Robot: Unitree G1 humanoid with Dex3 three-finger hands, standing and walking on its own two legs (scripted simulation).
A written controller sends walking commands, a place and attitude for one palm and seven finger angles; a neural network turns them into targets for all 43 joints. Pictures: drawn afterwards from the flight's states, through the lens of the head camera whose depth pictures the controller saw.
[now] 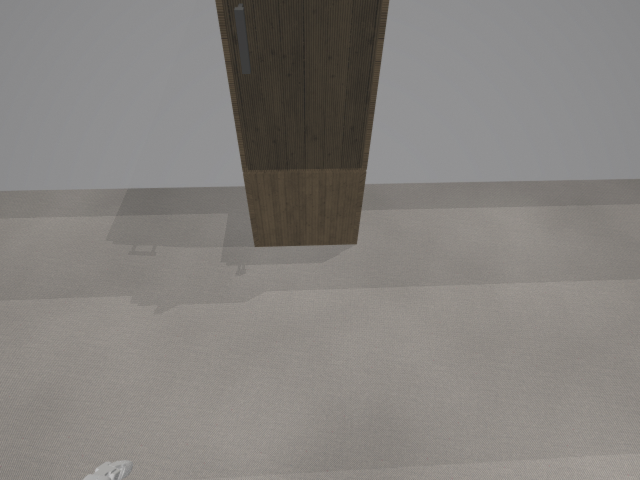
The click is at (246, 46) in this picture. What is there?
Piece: cupboard door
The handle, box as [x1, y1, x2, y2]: [234, 3, 250, 73]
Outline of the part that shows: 239,3 238,6 234,8 240,59 242,73 249,73 250,67 242,3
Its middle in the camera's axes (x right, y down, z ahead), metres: -0.20 -0.51 +0.99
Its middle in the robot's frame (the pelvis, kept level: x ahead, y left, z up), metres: +1.09 +0.25 +0.09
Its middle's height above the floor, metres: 0.86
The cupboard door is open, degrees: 0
